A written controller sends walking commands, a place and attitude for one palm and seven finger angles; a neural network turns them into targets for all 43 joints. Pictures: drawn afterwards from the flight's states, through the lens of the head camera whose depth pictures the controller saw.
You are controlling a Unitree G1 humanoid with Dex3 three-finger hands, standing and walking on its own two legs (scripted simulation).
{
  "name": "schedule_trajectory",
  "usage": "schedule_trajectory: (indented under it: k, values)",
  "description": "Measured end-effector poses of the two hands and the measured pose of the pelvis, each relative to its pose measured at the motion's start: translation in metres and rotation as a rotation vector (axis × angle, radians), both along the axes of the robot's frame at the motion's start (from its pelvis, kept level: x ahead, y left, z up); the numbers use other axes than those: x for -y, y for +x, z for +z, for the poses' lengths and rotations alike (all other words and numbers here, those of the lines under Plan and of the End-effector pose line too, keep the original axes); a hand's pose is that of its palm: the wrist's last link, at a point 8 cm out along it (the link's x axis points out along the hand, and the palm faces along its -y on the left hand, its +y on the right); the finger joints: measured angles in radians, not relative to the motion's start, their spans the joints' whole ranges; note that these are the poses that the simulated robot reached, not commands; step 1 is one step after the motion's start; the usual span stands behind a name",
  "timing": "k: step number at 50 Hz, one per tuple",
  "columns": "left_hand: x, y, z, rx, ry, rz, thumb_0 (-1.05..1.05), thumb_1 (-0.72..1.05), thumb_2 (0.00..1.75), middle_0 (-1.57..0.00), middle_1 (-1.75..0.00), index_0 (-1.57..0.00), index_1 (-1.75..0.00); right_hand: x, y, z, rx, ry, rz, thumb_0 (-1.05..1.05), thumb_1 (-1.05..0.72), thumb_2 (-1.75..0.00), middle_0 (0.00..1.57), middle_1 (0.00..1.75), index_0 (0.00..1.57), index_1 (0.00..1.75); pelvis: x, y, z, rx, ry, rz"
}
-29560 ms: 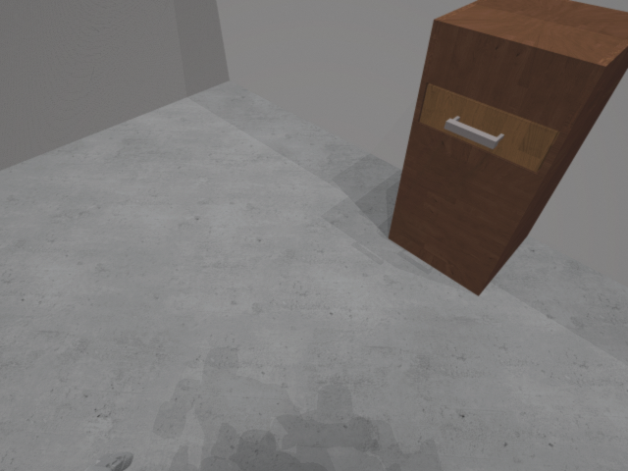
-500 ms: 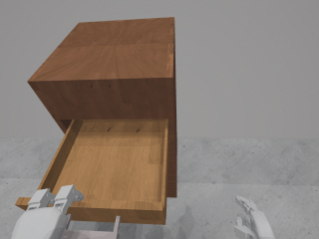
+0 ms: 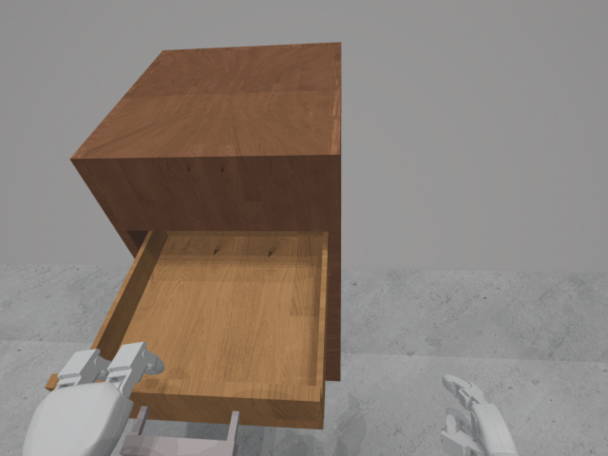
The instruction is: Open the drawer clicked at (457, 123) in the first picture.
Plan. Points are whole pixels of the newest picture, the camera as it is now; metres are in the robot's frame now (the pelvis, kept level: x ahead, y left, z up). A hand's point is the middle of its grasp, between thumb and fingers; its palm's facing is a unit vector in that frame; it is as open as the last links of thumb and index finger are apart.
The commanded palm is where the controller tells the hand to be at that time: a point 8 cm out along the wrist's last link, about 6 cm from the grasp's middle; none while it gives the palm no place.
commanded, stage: draw the hand back to the body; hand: left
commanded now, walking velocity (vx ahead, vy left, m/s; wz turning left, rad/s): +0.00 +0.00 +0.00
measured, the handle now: (184, 432) +0.16 +0.21 -0.09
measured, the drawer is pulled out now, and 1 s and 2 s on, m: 0.30 0.30 0.30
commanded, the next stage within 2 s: step back with the hand held close in 1.60 s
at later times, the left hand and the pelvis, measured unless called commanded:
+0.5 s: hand (91, 409) +0.14 +0.24 +0.09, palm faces +0.02 -0.10 -0.99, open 13.9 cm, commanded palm +0.11 +0.24 +0.15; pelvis +0.00 +0.00 +0.01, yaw +1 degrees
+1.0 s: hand (97, 327) +0.19 +0.23 +0.16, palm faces +0.39 -0.82 -0.43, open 12.2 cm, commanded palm +0.13 +0.27 +0.18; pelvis +0.03 +0.00 +0.03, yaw +3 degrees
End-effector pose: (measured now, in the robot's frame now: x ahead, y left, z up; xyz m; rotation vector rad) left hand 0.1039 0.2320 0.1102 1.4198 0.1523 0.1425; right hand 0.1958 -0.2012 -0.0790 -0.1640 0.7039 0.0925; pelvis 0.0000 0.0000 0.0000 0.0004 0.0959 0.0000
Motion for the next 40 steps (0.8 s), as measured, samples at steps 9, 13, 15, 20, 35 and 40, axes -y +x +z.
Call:
schedule_trajectory:
  k: [9,13,15,20,35,40]
  values:
    - [0.003,0.007,0.014,0.061,0.044,-0.069,0.0,-0.49,0.3,-0.32,-1.2,-0.32,-1.2,-0.001,-0.002,-0.001,-0.007,-0.02,0.01,0.01,-0.9,-0.9,0.2,0.3,0.2,0.3,-0.002,-0.001,0.0,0.003,-0.003,-0.002]
    - [-0.005,0.014,0.025,0.095,0.064,-0.038,0.0,-0.49,0.3,-0.32,-1.2,-0.32,-1.2,-0.001,-0.002,-0.002,-0.009,0.001,-0.015,0.01,-0.9,-0.9,0.2,0.3,0.2,0.3,-0.003,0.0,0.001,0.01,-0.003,0.001]
    - [-0.009,0.015,0.028,0.092,0.057,-0.009,0.0,-0.49,0.3,-0.32,-1.2,-0.32,-1.2,-0.001,-0.001,-0.001,-0.011,0.01,-0.028,0.01,-0.9,-0.9,0.2,0.3,0.2,0.3,-0.003,0.001,0.003,0.014,-0.003,0.003]
    - [-0.014,0.012,0.031,0.045,0.039,0.029,0.0,-0.49,0.3,-0.32,-1.2,-0.32,-1.2,-0.001,0.002,0.003,-0.013,0.003,-0.028,0.01,-0.9,-0.9,0.2,0.3,0.2,0.3,-0.002,0.004,0.008,0.029,-0.003,0.008]
    - [-0.028,0.021,0.042,0.177,-0.578,0.136,0.0,-0.47,0.3,-0.31,-1.19,-0.32,-1.19,-0.004,0.016,0.023,0.069,-0.031,-0.063,0.01,-0.9,-0.9,0.2,0.3,0.2,0.3,-0.003,0.008,0.019,0.108,-0.007,0.036]
    - [-0.026,0.029,0.045,0.314,-0.888,0.17,0.0,-0.39,0.34,-0.31,-1.13,-0.31,-1.13,-0.005,0.01,0.031,0.1,-0.065,-0.093,0.01,-0.9,-0.9,0.2,0.3,0.2,0.3,0.0,0.02,0.023,0.136,-0.006,0.056]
